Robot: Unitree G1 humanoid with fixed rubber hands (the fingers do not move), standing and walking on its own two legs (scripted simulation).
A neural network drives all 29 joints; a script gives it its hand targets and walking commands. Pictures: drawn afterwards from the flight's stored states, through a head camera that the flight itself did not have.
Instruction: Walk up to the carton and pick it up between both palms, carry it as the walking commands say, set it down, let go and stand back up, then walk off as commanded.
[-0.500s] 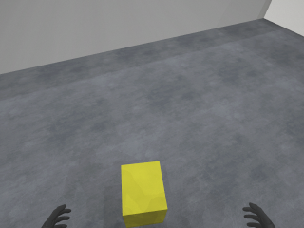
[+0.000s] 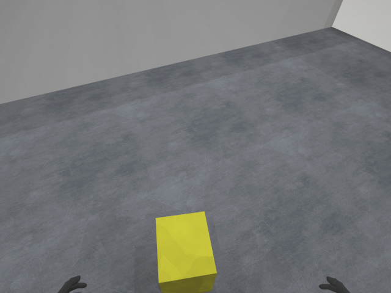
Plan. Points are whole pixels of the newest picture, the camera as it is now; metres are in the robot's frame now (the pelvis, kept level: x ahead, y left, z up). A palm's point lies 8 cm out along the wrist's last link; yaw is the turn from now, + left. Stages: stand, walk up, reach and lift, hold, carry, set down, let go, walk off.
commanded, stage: stand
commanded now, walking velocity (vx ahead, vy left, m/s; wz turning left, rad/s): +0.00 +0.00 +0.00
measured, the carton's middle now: (184, 255) +0.41 +0.05 -0.63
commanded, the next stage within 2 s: walk off in 1.10 s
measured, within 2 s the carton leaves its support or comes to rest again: neither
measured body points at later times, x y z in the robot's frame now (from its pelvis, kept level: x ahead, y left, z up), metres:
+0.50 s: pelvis -0.02 +0.00 +0.00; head -0.02 +0.01 +0.45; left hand +0.09 +0.30 -0.11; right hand +0.09 -0.32 -0.10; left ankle -0.02 +0.10 -0.74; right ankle -0.04 -0.12 -0.74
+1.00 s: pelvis -0.02 +0.00 +0.01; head -0.03 +0.00 +0.46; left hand +0.07 +0.31 -0.11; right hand +0.08 -0.32 -0.10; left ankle -0.02 +0.10 -0.74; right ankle -0.04 -0.13 -0.74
